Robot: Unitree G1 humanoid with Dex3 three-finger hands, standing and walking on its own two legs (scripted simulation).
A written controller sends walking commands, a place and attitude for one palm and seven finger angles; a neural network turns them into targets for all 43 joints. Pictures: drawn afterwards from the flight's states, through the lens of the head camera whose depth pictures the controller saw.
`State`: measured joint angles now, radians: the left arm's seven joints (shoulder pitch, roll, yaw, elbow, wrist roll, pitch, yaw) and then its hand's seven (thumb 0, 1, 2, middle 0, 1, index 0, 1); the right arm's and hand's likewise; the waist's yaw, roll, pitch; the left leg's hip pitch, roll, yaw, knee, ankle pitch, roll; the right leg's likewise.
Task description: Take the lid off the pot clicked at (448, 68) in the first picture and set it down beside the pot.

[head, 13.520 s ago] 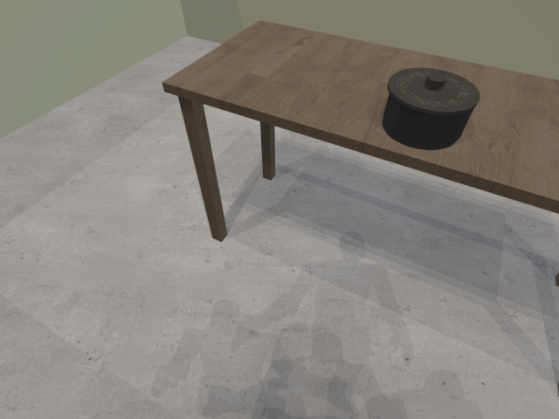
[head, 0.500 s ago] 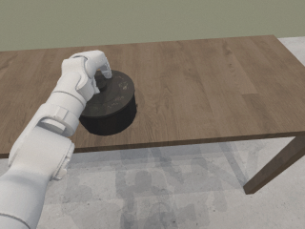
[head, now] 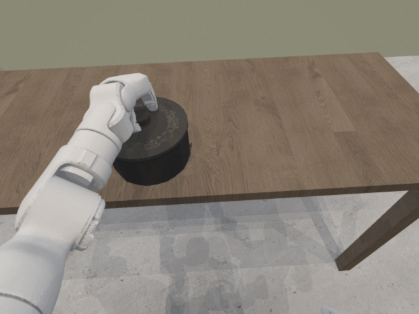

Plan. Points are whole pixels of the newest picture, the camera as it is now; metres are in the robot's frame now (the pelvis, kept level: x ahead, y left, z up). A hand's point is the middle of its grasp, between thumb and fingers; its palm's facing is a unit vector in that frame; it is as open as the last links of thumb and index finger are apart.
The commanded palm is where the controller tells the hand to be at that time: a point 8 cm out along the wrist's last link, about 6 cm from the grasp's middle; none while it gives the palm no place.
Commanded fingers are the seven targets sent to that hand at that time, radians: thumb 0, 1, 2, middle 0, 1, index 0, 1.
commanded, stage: close the fingers and squeeze the knob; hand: left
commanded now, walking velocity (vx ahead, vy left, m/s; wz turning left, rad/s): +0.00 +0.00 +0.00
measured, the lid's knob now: (140, 117) +0.48 +0.15 +0.12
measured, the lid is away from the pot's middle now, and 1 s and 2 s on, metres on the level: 0.00 0.00 0.00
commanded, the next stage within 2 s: lift the lid straight up in 1.84 s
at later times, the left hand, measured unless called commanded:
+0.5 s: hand (136, 116) +0.46 +0.15 +0.14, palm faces -0.37 -0.12 -0.92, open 8.9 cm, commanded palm +0.45 +0.15 +0.20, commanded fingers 0.00 0.16 0.92 -0.58 -1.02 -0.58 -1.02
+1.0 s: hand (136, 118) +0.46 +0.15 +0.14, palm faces -0.39 -0.12 -0.91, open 6.9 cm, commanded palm +0.46 +0.15 +0.20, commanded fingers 0.00 0.52 0.60 -0.80 -1.06 -0.80 -1.06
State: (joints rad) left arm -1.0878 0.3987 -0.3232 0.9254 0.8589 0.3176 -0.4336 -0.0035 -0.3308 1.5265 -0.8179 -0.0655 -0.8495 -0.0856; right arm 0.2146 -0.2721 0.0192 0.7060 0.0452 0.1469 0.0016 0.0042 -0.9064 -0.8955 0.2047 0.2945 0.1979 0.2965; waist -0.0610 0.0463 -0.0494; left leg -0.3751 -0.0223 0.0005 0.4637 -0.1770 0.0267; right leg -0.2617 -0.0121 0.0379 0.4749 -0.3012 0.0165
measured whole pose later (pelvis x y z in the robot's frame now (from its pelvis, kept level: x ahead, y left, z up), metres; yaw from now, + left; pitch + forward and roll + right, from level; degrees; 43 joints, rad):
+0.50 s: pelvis +0.01 +0.00 +0.00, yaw +0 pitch +5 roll +0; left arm -1.04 0.41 -0.30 0.87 0.86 0.31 -0.43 0.00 0.06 0.95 -0.50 -0.92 -0.54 -0.94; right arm 0.22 -0.28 0.02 0.70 0.05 0.15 0.00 0.00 -0.91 -0.90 0.20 0.29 0.20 0.30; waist -0.07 0.05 -0.05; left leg -0.36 -0.02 0.01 0.46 -0.19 0.02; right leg -0.25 -0.01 0.04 0.47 -0.30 0.01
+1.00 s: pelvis +0.00 +0.00 +0.00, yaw +0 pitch +5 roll +0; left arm -1.06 0.40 -0.31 0.89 0.85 0.31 -0.45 -0.01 0.29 0.73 -0.68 -1.05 -0.71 -1.06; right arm 0.20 -0.27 0.02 0.70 0.05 0.15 -0.01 0.00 -0.91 -0.90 0.20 0.29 0.20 0.30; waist -0.06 0.05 -0.05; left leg -0.37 -0.02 0.00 0.47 -0.19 0.02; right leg -0.25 -0.01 0.04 0.48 -0.31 0.01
